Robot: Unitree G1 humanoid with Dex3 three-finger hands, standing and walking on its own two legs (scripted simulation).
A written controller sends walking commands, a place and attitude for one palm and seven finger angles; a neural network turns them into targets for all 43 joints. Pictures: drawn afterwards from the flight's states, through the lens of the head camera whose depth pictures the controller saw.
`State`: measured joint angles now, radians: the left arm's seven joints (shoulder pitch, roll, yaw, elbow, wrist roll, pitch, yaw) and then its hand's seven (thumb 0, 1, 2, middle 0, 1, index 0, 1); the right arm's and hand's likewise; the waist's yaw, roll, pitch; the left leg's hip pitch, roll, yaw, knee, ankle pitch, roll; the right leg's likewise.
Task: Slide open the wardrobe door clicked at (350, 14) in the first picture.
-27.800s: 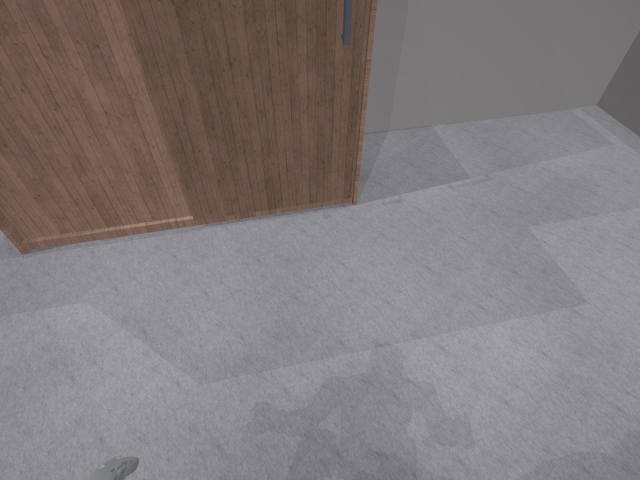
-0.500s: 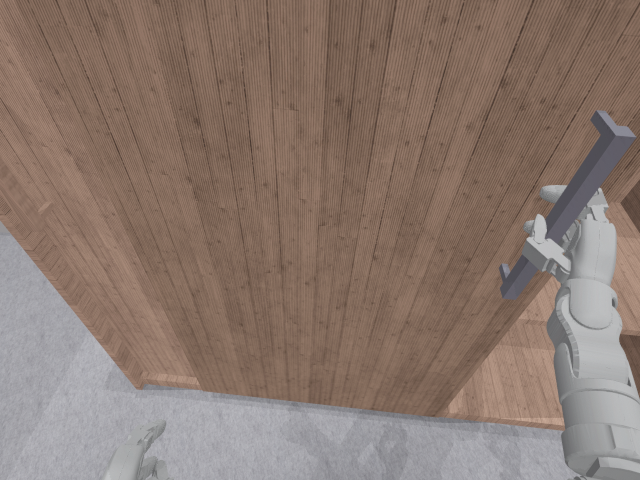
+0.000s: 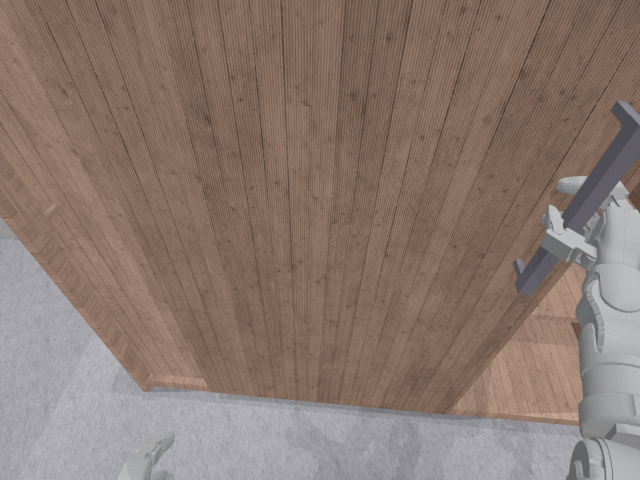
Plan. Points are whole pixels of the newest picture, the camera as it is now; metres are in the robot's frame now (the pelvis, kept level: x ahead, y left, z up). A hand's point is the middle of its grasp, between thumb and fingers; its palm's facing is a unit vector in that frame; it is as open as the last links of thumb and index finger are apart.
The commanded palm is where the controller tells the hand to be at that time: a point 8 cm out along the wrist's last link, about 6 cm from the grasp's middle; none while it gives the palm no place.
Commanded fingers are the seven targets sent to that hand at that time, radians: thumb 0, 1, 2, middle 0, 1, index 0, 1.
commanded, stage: loosen the grip on the handle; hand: right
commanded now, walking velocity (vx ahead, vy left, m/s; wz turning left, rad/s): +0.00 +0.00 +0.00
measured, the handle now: (565, 213) +0.43 -0.29 +0.14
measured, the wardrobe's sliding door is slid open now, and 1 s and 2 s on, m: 0.49 0.49 0.49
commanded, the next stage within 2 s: slip the hand off the handle in 0.50 s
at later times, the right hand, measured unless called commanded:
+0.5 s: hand (567, 239) +0.38 -0.27 +0.14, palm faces +0.38 +0.91 -0.17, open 14.2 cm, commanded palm +0.34 -0.31 +0.14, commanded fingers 0.00 0.55 -0.20 0.25 1.15 0.25 1.15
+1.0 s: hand (619, 249) +0.37 -0.33 +0.14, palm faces +0.41 +0.90 -0.17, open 14.6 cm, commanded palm +0.33 -0.37 +0.14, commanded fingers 0.00 0.55 -0.20 0.25 1.15 0.25 1.15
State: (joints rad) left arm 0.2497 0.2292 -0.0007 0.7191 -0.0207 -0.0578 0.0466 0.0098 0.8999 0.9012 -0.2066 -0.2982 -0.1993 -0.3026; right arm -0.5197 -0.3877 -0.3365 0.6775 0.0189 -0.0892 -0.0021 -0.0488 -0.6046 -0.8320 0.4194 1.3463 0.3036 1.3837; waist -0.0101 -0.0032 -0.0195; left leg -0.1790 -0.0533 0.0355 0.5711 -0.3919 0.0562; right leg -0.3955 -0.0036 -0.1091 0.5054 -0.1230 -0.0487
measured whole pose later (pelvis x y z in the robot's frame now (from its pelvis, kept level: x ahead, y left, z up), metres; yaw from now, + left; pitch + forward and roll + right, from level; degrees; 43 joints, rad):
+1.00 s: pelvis -0.02 -0.03 -0.01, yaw -2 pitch +3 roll +2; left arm 0.30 0.27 -0.02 0.70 -0.04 -0.07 0.10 0.01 0.90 0.90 -0.21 -0.30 -0.20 -0.30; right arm -0.51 -0.50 -0.36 0.66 0.06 -0.07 0.00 -0.01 0.55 -0.20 0.25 1.15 0.26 1.15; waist 0.03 -0.01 -0.05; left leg -0.27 -0.05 0.07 0.61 -0.40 0.04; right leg -0.53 0.00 -0.07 0.61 -0.14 -0.08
